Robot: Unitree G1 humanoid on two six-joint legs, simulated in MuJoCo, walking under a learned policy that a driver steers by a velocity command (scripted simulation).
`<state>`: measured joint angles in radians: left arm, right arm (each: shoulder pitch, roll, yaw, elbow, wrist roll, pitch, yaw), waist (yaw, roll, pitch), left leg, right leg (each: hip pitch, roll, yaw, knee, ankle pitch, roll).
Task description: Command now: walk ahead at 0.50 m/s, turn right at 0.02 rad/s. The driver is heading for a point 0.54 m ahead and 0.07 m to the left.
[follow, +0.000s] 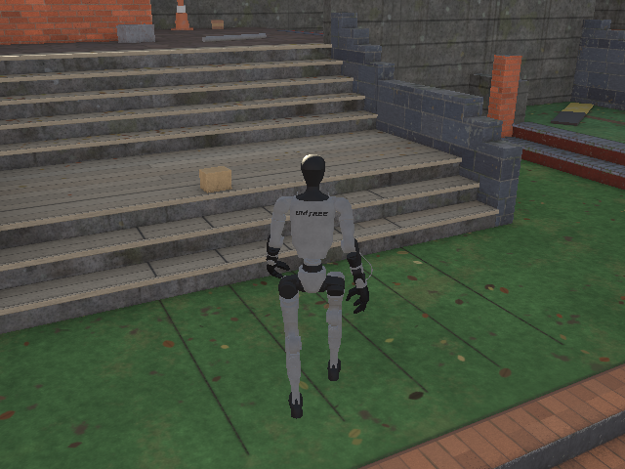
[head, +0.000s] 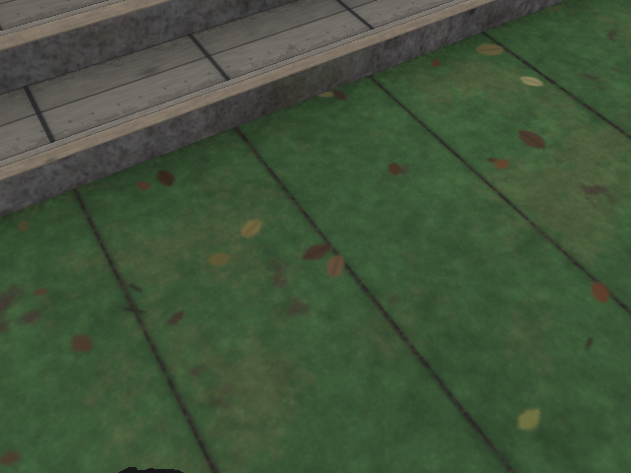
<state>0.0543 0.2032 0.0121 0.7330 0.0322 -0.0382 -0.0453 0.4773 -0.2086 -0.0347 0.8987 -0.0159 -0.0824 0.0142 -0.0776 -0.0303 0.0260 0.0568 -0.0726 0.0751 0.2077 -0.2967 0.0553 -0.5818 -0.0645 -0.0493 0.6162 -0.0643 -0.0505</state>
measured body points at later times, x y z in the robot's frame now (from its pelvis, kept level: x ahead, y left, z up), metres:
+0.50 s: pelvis +0.27 -0.02 +0.00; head +0.30 -0.02 +0.45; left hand +0.22 +0.23 -0.14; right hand +0.45 -0.24 -0.12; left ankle +0.42 +0.13 -0.69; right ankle +0.17 -0.10 -0.74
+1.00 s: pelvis +0.46 +0.04 +0.01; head +0.48 +0.06 +0.45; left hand +0.46 +0.30 -0.14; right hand +0.57 -0.18 -0.13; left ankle +0.45 +0.10 -0.74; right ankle +0.56 -0.08 -0.70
